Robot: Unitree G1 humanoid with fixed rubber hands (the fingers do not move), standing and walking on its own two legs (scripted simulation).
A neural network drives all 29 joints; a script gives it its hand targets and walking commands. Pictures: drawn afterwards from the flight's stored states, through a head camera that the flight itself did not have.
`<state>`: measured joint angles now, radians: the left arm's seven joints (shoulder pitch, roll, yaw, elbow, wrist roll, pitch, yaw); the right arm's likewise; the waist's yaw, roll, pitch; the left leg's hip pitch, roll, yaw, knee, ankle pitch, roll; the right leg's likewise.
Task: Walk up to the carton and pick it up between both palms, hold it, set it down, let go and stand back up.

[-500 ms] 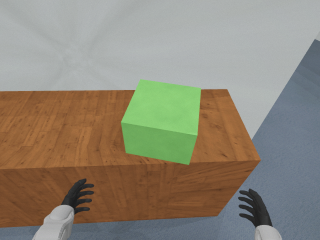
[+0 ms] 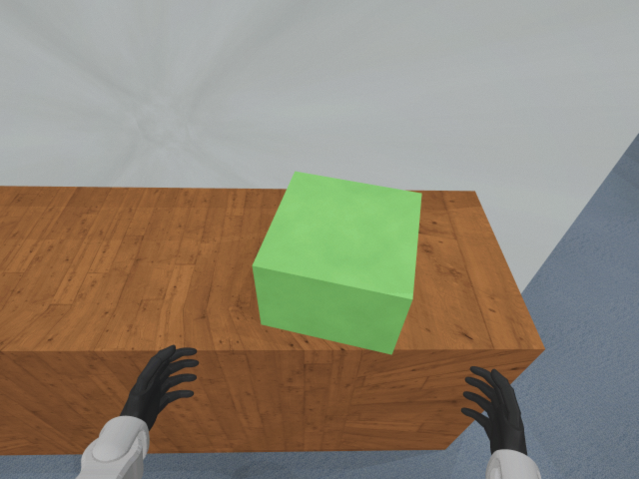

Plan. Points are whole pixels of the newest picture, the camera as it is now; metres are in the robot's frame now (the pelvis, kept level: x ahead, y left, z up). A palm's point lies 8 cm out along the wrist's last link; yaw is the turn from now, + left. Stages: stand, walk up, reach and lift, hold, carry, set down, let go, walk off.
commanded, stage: reach and lift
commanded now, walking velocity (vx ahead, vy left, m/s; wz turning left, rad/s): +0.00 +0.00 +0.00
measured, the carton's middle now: (341, 259) +0.48 +0.00 -0.05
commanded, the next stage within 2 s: none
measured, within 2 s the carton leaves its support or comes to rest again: neither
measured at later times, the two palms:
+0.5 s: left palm (144, 391) +0.23 +0.25 -0.03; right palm (490, 417) +0.22 -0.19 -0.04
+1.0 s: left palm (170, 315) +0.32 +0.23 +0.01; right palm (498, 362) +0.27 -0.20 +0.01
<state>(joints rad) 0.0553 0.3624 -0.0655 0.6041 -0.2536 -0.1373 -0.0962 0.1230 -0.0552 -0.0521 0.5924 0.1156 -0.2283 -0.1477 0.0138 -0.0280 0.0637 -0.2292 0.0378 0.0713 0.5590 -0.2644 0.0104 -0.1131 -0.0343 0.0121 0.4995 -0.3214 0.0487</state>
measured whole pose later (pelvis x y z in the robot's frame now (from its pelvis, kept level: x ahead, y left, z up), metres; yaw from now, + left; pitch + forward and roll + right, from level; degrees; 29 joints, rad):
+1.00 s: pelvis +0.01 -0.01 +0.00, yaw +1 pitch -2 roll -1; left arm -0.27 0.41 -0.03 0.74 -0.29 -0.16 -0.18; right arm -0.13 -0.04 0.03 0.64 0.24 -0.28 -0.30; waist -0.03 -0.05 0.05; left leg -0.26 0.05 0.03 0.54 -0.25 -0.01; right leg -0.13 -0.01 0.00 0.46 -0.31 0.03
